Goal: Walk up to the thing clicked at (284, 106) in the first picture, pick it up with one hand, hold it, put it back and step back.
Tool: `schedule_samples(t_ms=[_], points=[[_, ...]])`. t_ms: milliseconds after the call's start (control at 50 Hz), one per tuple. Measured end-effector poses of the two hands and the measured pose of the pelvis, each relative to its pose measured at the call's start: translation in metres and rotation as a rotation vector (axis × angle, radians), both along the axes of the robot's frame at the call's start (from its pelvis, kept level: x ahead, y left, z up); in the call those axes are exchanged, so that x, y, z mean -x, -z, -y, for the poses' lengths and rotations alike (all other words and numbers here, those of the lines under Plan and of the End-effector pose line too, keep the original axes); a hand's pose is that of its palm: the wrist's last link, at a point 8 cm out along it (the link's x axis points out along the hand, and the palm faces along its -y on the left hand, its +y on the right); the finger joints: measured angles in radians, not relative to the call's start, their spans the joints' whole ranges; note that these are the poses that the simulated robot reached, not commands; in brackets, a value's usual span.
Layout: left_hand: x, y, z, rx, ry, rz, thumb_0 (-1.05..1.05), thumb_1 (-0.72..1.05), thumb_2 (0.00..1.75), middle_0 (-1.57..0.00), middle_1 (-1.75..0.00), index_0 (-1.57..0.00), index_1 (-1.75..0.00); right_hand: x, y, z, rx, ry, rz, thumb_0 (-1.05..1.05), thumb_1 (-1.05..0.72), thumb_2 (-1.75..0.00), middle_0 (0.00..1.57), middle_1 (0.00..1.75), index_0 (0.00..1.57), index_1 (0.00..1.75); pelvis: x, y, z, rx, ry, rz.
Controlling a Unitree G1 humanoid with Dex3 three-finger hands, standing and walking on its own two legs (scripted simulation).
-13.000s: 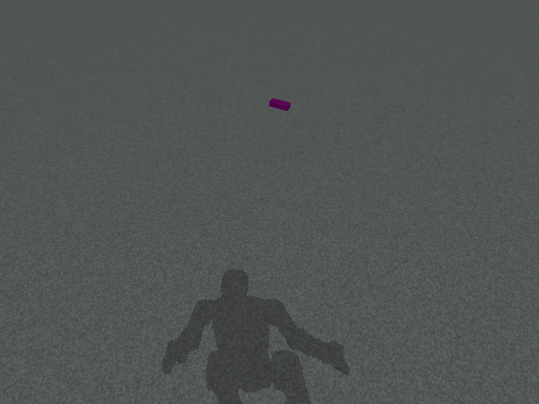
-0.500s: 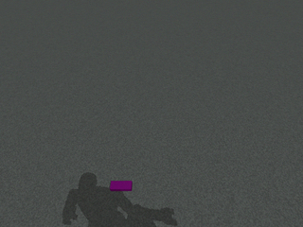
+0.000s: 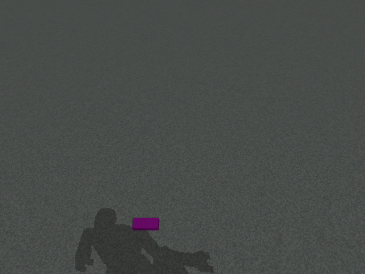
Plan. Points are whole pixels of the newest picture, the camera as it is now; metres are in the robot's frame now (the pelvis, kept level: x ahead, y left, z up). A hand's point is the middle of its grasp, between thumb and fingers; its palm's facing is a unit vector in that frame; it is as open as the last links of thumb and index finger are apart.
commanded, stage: stand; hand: left
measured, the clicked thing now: (146, 224) +0.53 +0.25 -0.77
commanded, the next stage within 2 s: walk up in 0.12 s
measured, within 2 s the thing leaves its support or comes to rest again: neither
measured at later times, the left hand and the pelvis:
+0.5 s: hand out of the picture +0.06 +0.34 -0.17, palm faces +0.01 -0.93 -0.36, open 7.4 cm; pelvis +0.05 +0.05 -0.01, yaw +1 degrees
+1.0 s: hand (94, 243) +0.25 +0.27 -0.16, palm faces -0.03 -0.95 -0.32, open 7.3 cm; pelvis +0.12 +0.03 -0.02, yaw -1 degrees
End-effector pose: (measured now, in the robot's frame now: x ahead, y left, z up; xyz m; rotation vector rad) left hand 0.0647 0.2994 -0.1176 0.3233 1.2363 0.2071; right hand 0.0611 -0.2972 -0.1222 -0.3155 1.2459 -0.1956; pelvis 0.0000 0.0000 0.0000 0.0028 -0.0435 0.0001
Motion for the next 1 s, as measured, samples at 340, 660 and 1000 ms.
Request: schedule_samples(t_ms=[340,660,1000], points=[[0.028,0.001,-0.04,-0.01,-0.073,0.006,0.0,0.91,0.9,-0.2,-0.3,-0.21,-0.3,-0.025,-0.008,-0.004,0.034,-0.059,0.007,0.01,-0.91,-0.9,0.2,0.3,0.2,0.3,-0.021,0.007,-0.025,0.031,-0.028,0.005],[-0.049,0.013,-0.073,-0.009,-0.008,-0.067,0.01,0.91,0.9,-0.2,-0.3,-0.2,-0.3,-0.06,-0.015,-0.039,0.066,-0.003,0.055,0.01,-0.9,-0.9,0.21,0.3,0.21,0.3,-0.082,0.011,-0.05,-0.002,0.009,0.02],[-0.174,0.008,-0.015,0.041,0.059,0.141,0.01,0.91,0.9,-0.2,-0.3,-0.21,-0.3,-0.129,0.007,-0.029,0.016,-0.009,0.084,0.01,-0.9,-0.9,0.21,0.3,0.2,0.3,-0.116,0.017,-0.032,-0.008,0.009,0.004]])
